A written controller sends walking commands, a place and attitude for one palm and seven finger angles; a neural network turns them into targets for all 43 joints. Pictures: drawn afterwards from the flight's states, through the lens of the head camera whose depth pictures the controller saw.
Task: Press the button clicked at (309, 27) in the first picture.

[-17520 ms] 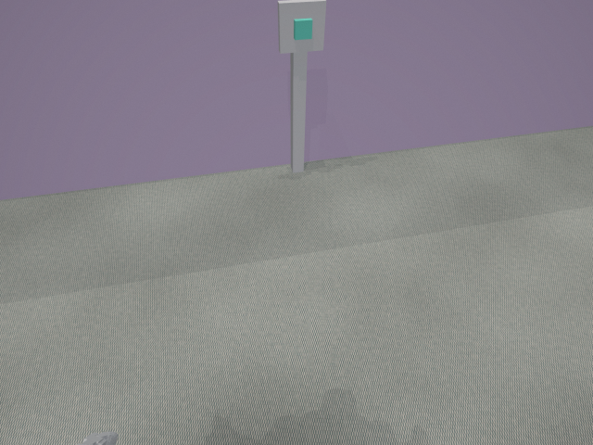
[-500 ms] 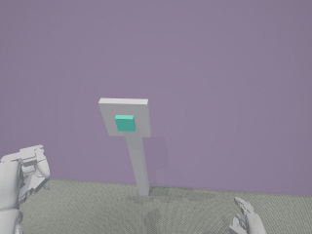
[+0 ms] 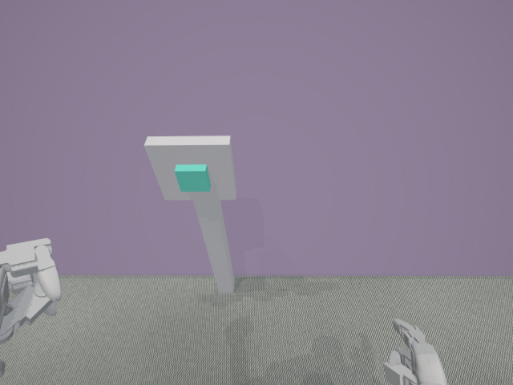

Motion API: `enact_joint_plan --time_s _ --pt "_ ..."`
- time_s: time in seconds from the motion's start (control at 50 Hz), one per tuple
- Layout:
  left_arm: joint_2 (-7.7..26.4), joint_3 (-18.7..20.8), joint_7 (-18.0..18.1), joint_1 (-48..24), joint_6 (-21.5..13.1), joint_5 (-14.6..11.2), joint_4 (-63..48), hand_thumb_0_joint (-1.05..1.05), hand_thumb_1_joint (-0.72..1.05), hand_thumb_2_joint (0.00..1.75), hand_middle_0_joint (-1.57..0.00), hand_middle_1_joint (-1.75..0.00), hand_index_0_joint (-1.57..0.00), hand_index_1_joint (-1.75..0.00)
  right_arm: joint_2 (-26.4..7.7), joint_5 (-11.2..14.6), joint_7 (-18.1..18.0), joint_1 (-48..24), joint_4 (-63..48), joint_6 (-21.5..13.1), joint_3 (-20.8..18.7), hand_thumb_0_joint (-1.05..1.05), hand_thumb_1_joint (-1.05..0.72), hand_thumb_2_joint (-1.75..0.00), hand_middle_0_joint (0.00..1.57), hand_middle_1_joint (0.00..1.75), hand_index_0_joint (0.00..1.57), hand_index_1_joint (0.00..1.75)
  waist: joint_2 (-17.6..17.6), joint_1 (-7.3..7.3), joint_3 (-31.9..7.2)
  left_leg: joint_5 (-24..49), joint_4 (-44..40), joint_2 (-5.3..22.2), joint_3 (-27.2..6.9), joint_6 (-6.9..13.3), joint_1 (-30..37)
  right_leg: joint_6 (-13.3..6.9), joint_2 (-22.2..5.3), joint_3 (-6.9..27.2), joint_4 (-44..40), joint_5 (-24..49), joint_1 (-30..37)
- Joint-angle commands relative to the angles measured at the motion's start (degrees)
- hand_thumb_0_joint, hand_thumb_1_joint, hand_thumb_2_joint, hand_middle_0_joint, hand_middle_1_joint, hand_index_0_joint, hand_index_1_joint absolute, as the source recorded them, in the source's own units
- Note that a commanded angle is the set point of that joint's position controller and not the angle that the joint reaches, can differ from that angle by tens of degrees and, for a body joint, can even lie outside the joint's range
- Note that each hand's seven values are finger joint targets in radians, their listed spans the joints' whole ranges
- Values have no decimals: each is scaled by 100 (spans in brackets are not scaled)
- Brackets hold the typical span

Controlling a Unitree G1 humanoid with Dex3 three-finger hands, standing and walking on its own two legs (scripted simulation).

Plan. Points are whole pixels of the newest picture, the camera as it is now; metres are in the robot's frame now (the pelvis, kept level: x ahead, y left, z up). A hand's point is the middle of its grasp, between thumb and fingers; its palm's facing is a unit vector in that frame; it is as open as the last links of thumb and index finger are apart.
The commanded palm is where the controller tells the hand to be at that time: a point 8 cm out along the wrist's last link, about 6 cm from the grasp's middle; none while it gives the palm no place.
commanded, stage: step back with the hand held close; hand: left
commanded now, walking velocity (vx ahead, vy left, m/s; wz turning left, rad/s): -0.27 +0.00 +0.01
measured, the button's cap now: (193, 177) +0.54 +0.18 -0.03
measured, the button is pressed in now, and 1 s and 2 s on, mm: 0 0 0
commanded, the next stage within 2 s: stop stepping back and stand still in 1.04 s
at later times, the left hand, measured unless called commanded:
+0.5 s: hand out of the picture +0.11 +0.26 +0.16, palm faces +0.41 -0.77 -0.48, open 3.1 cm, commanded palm +0.05 +0.30 +0.18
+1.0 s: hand out of the picture +0.06 +0.25 +0.16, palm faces +0.31 -0.86 -0.41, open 3.1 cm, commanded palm +0.00 +0.30 +0.18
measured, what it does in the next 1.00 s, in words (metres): walks backwards: right foot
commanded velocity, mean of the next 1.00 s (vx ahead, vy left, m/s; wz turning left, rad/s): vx -0.35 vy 0.00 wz -0.03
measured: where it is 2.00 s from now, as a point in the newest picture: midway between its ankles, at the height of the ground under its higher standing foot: outside the picture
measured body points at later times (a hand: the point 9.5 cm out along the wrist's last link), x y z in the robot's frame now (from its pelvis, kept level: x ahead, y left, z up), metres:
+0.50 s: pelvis -0.07 +0.01 -0.02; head -0.05 +0.02 +0.43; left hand +0.08 +0.30 +0.18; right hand +0.11 -0.22 -0.09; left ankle +0.04 +0.11 -0.74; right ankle -0.01 -0.12 -0.74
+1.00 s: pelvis -0.15 +0.03 -0.02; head -0.12 +0.05 +0.43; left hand +0.03 +0.29 +0.18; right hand +0.04 -0.19 -0.09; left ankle +0.03 +0.10 -0.73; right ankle -0.24 -0.12 -0.74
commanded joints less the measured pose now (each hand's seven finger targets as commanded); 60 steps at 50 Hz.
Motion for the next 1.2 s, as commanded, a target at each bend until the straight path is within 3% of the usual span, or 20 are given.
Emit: enact_joint_plan --time_s 0.0,0.16,0.42,0.5,0.56,0.62,0.66,0.68,0.72,0.84,0.9,0.92,0.94,0.96,1.02,1.06,1.1,1.14,1.16,1.18 --pt "831 711 168 36 -389 -55 -1142 0 90 90 -130 -150 -130 -150 -598 18 -41 -603 -997 -285 -227 0 -90 -90 20 30 20 30 -121 32 -822 1201 -250 391 -371 114 306 19 -183 180 -146 1379 28" --pt "954 852 269 -35 -598 47 -1344 0 90 90 -130 -150 -130 -150 -669 -11 -61 -588 -995 -452 -231 0 -90 -90 20 30 20 30 37 -8 -455 -1281 -658 458 -676 212 -887 -26 -83 356 -189 -154 79" --pt "798 902 289 -160 -840 212 -1452 0 90 90 -130 -150 -130 -150 -676 -96 -39 -462 -885 -846 -255 0 -90 -90 20 30 20 30 251 -11 -357 -2566 -659 644 -970 340 -2162 -117 99 705 440 -737 384" --pt "844 791 355 -352 -846 167 -1495 0 90 90 -130 -150 -130 -150 -564 -122 9 -338 -679 -803 -255 0 -90 -90 20 30 20 30 -616 -85 -433 -1471 779 108 -493 9 -690 -434 -613 1392 -636 -1133 -1312" --pt "950 785 448 -505 -848 155 -1567 0 90 90 -130 -150 -130 -150 -534 -124 20 -290 -510 -734 -283 0 -90 -90 20 30 20 30 -790 -160 -586 -908 1322 -81 -329 -109 158 -573 -922 1267 -803 -767 -1995" --pt "1042 887 446 -439 -903 145 -1714 0 90 90 -130 -150 -130 -150 -578 -104 -36 -447 -616 -703 -247 0 -90 -90 20 30 20 30 7 -138 -380 -1601 -87 466 -1091 102 -450 -204 -205 604 -44 -1076 -1631" --pt "1010 1074 388 -344 -973 233 -1710 0 90 90 -130 -150 -130 -150 -711 -153 -88 -736 -748 -839 -255 0 -90 -90 20 30 20 30 1550 -32 -453 -3631 -2272 1756 -2763 703 -2714 64 773 154 2553 -781 463" --pt "1108 1217 362 -390 -987 221 -1788 0 90 90 -130 -150 -130 -150 -559 -202 -72 -625 -693 -903 -293 0 -90 -90 20 30 20 30 1300 -31 -714 -3316 -2331 1991 -2823 828 -2652 16 776 354 3563 -1009 458" --pt "1060 1221 344 -240 -1004 158 -1649 0 90 90 -130 -150 -130 -150 -540 -220 63 -569 -576 -984 -380 0 -90 -90 20 30 20 30 718 18 -862 -2400 -1757 1799 -2119 768 -1992 -86 726 411 3827 -1389 -23" --pt "797 632 194 -156 -941 -87 -1682 0 90 90 -130 -150 -130 -150 -437 -238 256 -373 -275 -1089 -241 0 -90 -90 20 30 20 30 966 23 -988 -1362 -1505 1163 -1137 -109 -390 -327 455 -90 -51 -1555 -15" --pt "1240 895 255 -547 -1096 -41 -1829 0 90 90 -130 -150 -130 -150 -309 -240 202 -284 -117 -891 -167 0 -90 -90 20 30 20 30 -530 -58 -1005 -147 950 388 -213 -380 967 -768 -1146 1369 -1373 -10 -1568" --pt "1445 1071 320 -752 -1129 -26 -1872 0 90 90 -130 -150 -130 -150 -263 -291 155 -409 -148 -944 -95 0 -90 -90 20 30 20 30 -533 -21 -1076 -116 1098 259 21 -383 1008 -727 -1303 1101 -1141 1116 -1519" --pt "1015 583 238 -826 -1007 0 -1547 0 90 90 -130 -150 -130 -150 -327 -161 89 -360 -141 -976 -207 0 -90 -90 20 30 20 30 -1180 -163 -1086 -152 1207 20 -98 -357 938 -603 -1014 668 -773 963 -1496" --pt "1187 783 223 -748 -905 -18 -1547 0 90 90 -130 -150 -130 -150 -423 -124 52 -469 -239 -982 -235 0 -90 -90 20 30 20 30 -1334 -137 -1046 152 1156 71 -115 -295 1167 -491 -841 521 -585 1146 -1695" --pt "1230 900 113 -586 -842 -116 -1717 0 90 90 -130 -150 -130 -150 -538 -139 -10 -635 -416 -914 -174 0 -90 -90 20 30 20 30 667 -68 -842 1789 -735 834 -1223 141 931 93 531 -83 620 -129 -1141" --pt "1343 1137 74 -330 -1002 -209 -1556 0 90 90 -130 -150 -130 -150 -571 -198 45 -715 -523 -1038 -233 0 -90 -90 20 30 20 30 1260 14 -865 -1270 -2382 1525 -2202 221 -316 -134 875 61 1828 -2308 -238" --pt "1344 1383 109 102 -970 -263 -1639 0 90 90 -130 -150 -130 -150 -466 -363 99 -644 -473 -991 -228 0 -90 -90 20 30 20 30 1287 102 -1172 -1772 -2436 1459 -1795 -44 -960 -379 779 -28 1470 -2056 480" --pt "1187 1265 82 525 -912 -271 -1668 0 90 90 -130 -150 -130 -150 -430 -213 205 -554 -515 -916 -254 0 -90 -90 20 30 20 30 982 144 -1216 -1518 -1138 620 -526 -281 -1187 -382 470 -49 92 -1560 709" --pt "1271 1239 94 623 -891 -254 -1890 0 90 90 -130 -150 -130 -150 -403 -88 234 -393 -534 -884 -280 0 -90 -90 20 30 20 30 -59 46 -1212 -1155 674 -42 56 -478 -191 -464 -370 684 -1043 -1690 -673" --pt "1389 1218 156 637 -822 -220 -2030 0 90 90 -130 -150 -130 -150 -447 -30 218 -368 -574 -848 -315 0 -90 -90 20 30 20 30 -1285 30 -883 -970 2700 -459 -128 -571 283 -982 -1633 2163 -1922 -2947 -2476"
